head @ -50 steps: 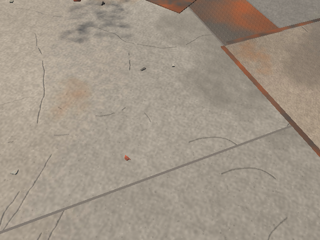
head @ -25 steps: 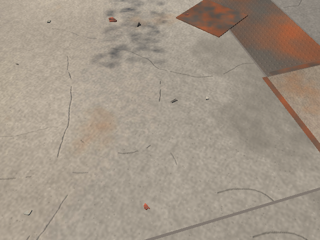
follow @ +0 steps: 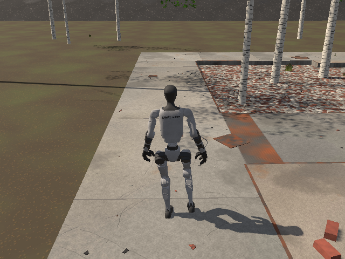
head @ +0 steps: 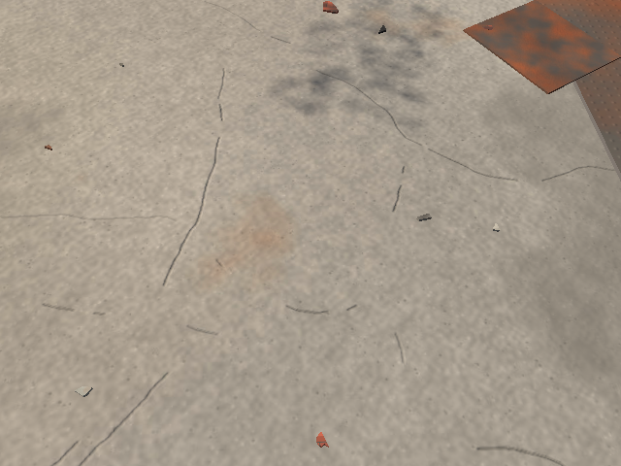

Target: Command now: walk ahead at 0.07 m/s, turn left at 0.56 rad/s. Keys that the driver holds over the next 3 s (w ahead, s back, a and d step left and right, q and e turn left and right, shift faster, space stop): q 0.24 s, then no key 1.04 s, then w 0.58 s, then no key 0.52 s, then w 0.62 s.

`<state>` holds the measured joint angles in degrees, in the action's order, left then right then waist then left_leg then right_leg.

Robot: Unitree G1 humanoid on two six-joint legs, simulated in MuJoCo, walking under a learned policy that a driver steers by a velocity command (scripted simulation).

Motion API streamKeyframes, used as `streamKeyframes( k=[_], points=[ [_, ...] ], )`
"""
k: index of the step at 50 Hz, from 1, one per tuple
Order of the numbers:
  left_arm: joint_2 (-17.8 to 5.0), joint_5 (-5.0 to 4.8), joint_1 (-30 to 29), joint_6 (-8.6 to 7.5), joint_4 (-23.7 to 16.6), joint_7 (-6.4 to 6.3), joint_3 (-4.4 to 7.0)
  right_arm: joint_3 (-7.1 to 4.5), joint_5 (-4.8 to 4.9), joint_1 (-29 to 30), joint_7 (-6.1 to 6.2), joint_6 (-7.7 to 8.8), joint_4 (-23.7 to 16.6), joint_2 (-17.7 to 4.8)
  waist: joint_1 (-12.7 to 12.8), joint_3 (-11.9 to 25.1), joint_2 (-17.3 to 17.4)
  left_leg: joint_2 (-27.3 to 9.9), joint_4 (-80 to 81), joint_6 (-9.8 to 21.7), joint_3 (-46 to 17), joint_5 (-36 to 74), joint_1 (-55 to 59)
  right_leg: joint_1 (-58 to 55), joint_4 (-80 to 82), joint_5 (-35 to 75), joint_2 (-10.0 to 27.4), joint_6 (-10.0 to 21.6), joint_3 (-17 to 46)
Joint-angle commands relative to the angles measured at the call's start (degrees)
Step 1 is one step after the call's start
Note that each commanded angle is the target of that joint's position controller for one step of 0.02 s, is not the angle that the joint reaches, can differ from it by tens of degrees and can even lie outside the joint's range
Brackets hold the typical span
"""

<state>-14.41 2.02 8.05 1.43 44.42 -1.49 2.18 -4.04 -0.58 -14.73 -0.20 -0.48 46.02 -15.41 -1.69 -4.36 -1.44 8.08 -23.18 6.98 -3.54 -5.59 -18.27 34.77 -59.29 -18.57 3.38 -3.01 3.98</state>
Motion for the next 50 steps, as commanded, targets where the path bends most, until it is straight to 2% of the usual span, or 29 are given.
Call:
streamKeyframes(
  k=[1,4,9,11,13,14,15,16,17,18,19,20,21,23,26,29,31,32,33,34,35,36,37,39,41,44,50],
  points=[
    [-5.3,-0.17,2.5,0.59,-2.9,-0.35,1.47,-2.48,-0.12,-1.6,0.48,-0.21,-3.9,-9.3,0.5,8.2,6.4,-15.2,7.5,5.9,-17.7,2.4,5.9,-1.3,2.3,1.5,-1.0,-0.6,-0.3],
    [-5.4,-0.57,0.0,0.46,-4.0,-0.57,1.37,-2.75,-0.40,-2.7,0.63,-0.74,-4.2,-9.4,-0.7,7.1,7.2,-15.3,7.2,5.8,-21.4,-3.0,8.0,-0.8,6.9,0.0,-1.9,-0.4,0.7],
    [-5.7,-1.75,-0.3,-0.55,-5.3,-0.97,0.95,-3.12,-0.93,-2.4,0.32,-1.30,-4.9,-10.0,-0.8,7.4,8.3,-14.9,3.8,5.7,-25.7,5.7,9.2,-7.3,15.3,-4.5,-5.3,1.4,0.9],
    [-6.0,-2.28,1.7,-1.06,-5.4,-1.16,0.82,-3.21,-0.83,-1.3,0.08,-1.55,-5.3,-10.1,0.1,7.7,9.0,-14.5,2.5,4.9,-27.6,10.5,8.9,-12.0,20.9,-5.5,-6.6,2.4,0.9],
    [-5.9,-2.32,6.4,-1.67,-4.4,-1.56,0.72,-3.04,-0.17,1.3,0.06,-1.81,-5.7,-9.7,3.0,7.8,8.3,-12.3,0.4,2.0,-27.1,9.1,6.3,-20.6,33.7,0.1,-6.8,3.4,0.1],
    [-7.3,-1.71,8.0,-2.10,-4.0,-1.95,1.03,-2.57,0.39,1.8,0.31,-1.74,-6.1,-8.3,3.6,7.8,6.2,-9.7,-2.4,-0.9,-25.0,2.6,2.2,-26.8,41.5,4.7,-3.5,4.2,2.3],
    [-11.3,-0.71,5.3,-2.11,-5.2,-2.37,1.59,-1.47,0.55,-2.2,0.46,-1.56,-6.2,-4.0,0.3,8.2,-5.3,-3.4,-12.4,-4.4,-16.2,-15.7,-3.1,-30.7,47.3,4.0,9.3,7.6,14.8],
    [-15.1,-0.27,1.0,-1.61,-7.2,-1.92,2.15,-2.04,0.05,-2.8,0.99,-1.40,-6.6,-6.1,-0.3,5.3,-10.7,4.8,-22.2,-6.1,-5.0,-28.1,-11.9,-27.5,47.1,17.6,18.9,14.4,26.6],
    [-12.9,-0.37,4.0,-1.41,-6.1,-1.40,2.12,-2.72,-1.47,-2.0,1.04,-1.47,-6.0,-9.3,0.7,6.1,-6.5,0.4,-32.3,-6.9,-5.2,-28.2,-9.1,-24.2,44.4,25.3,19.7,18.5,24.5],
    [-9.0,-1.06,1.9,-1.54,-6.2,-0.92,1.01,-2.86,-1.13,-2.3,0.78,-1.64,-4.9,-9.3,-0.8,5.0,-3.4,-0.4,-35.7,-7.1,-6.1,-24.9,-8.0,-22.9,43.4,27.6,15.5,17.4,18.5],
    [-7.4,-1.13,-0.2,-1.56,-6.4,-0.57,0.61,-2.71,-0.87,-3.0,0.52,-2.05,-3.9,-8.6,-1.6,3.9,-3.1,-0.4,-37.9,-7.7,-5.7,-21.6,-7.4,-22.4,42.5,28.8,11.1,15.0,12.5],
    [-7.4,-0.99,-0.8,-1.63,-6.6,-0.67,0.52,-2.51,-0.84,-3.3,0.18,-2.42,-3.5,-8.1,-1.7,4.7,-5.8,-0.2,-39.6,-8.2,-5.2,-19.8,-7.9,-24.2,41.8,30.9,8.6,13.6,9.4],
    [-7.1,-0.94,0.1,-1.74,-6.4,-0.71,0.39,-2.24,-0.73,-3.4,-0.13,-2.66,-3.2,-7.6,-1.1,5.2,-7.1,0.1,-40.1,-8.8,-4.9,-19.4,-8.1,-25.8,40.9,35.8,7.5,13.4,7.5],
    [-7.1,-0.99,2.9,-1.94,-5.3,-0.56,0.36,-1.60,-0.23,-1.0,-0.23,-2.97,-3.4,-6.6,0.5,5.9,-6.5,-0.3,-36.9,-9.8,-4.4,-19.0,-8.2,-29.1,39.7,39.5,7.2,13.8,6.2],
    [-7.5,-1.07,5.2,-2.19,-3.6,-0.45,0.39,-0.37,0.16,1.8,0.00,-3.40,-3.1,-4.9,2.1,6.6,-7.4,-2.2,-25.8,-10.4,-3.1,-19.8,-5.3,-32.6,38.8,38.2,7.5,13.9,6.6],
    [-8.8,-0.74,6.2,-1.76,-2.2,0.09,0.73,0.53,0.72,3.1,0.51,-3.61,-2.2,-4.4,3.2,6.5,-9.4,-3.6,-14.3,-9.5,1.3,-21.4,1.9,-31.0,38.1,36.3,7.1,14.0,7.0],
    [-9.3,-0.82,6.6,-1.32,-1.0,0.29,0.95,0.86,1.03,2.1,1.02,-3.28,-0.9,-4.3,2.5,6.3,-9.3,-4.0,-5.3,-8.3,2.6,-16.6,5.7,-30.5,36.7,37.6,6.9,13.5,7.7],
    [-9.2,-1.11,6.1,-1.12,-0.6,0.27,0.97,1.15,0.93,0.5,1.29,-2.85,0.2,-3.8,1.1,6.2,-8.0,-4.4,2.9,-7.6,3.0,-9.5,9.6,-29.2,35.5,37.2,6.3,12.2,7.3],
    [-8.7,-1.22,6.5,-1.23,-0.1,0.21,0.84,1.23,0.41,0.1,1.65,-2.19,0.9,-4.6,0.8,6.5,-6.2,-6.5,8.4,-6.7,0.3,-1.6,15.2,-25.9,35.1,33.8,6.2,10.0,7.6],
    [-7.2,-1.41,7.1,-1.75,-0.5,0.42,0.37,1.05,-0.54,0.2,2.13,-1.37,1.0,-7.0,1.7,8.5,-2.3,-12.0,7.9,-5.5,-5.5,2.7,21.5,-21.2,34.4,26.3,5.1,7.5,6.8],
    [-5.2,-1.84,8.7,-2.13,-0.8,0.74,-0.08,0.69,-0.72,3.1,2.23,-0.99,1.0,-10.2,4.9,7.3,5.9,-17.9,4.1,-2.8,-10.8,14.4,20.0,-18.8,35.6,14.4,0.0,5.8,2.2],
    [-4.5,-1.64,8.0,-1.64,1.1,0.35,-0.49,1.64,0.11,4.9,1.72,-0.65,1.5,-6.7,3.6,6.7,6.6,-18.7,3.7,-1.1,-9.9,11.5,12.7,-25.4,38.8,7.6,-0.9,5.3,1.0],
    [-5.7,-1.29,6.4,-1.30,1.8,0.17,-0.16,2.15,0.10,6.3,1.46,-0.29,1.6,-5.3,3.2,4.2,6.6,-16.0,4.3,-2.2,-8.8,5.4,10.7,-26.2,39.2,9.4,-1.1,5.0,1.5],
    [-7.0,-1.29,5.1,-1.09,2.9,0.45,0.35,2.47,-0.12,4.5,1.82,0.06,3.6,-5.4,2.1,2.9,7.2,-13.6,5.6,-3.6,-7.4,2.3,9.4,-27.7,38.8,14.3,-0.4,5.2,1.8],
    [-6.2,-1.37,6.6,-1.14,4.8,0.60,0.11,2.54,0.21,3.3,2.12,0.31,5.6,-5.6,2.4,2.4,6.4,-12.9,6.0,-3.9,-6.8,1.4,9.7,-27.7,39.5,15.3,0.3,5.2,2.0],
    [-5.5,-1.36,7.1,-1.12,7.7,0.42,-0.14,2.90,0.20,3.2,2.14,0.44,7.3,-5.0,2.4,1.5,3.9,-13.0,6.6,-3.6,-6.9,-0.6,9.2,-27.5,40.4,13.9,0.2,4.7,2.0],
    [-4.8,-1.35,7.1,-0.99,12.0,0.28,-0.52,3.32,0.22,2.9,2.26,0.78,10.6,-4.9,2.5,1.0,2.3,-12.7,7.8,-3.3,-6.9,-3.4,7.7,-28.2,40.8,13.1,0.5,4.4,2.1]
  ],
)
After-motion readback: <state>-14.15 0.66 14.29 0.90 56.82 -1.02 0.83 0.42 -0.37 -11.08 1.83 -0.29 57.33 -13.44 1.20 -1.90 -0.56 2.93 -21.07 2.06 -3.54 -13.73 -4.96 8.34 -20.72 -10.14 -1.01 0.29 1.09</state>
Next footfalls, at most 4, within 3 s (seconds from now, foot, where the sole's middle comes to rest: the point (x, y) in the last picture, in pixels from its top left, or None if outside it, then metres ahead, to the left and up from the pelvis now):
0.30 right None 0.10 -0.14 -0.78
0.68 left None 0.01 0.05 -0.78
2.02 left None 0.43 0.08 -0.78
2.42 right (352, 451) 0.46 -0.10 -0.77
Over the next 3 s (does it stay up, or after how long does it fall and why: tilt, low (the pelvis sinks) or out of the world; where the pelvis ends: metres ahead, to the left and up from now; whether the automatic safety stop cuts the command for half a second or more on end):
stays up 0.56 0.10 0.01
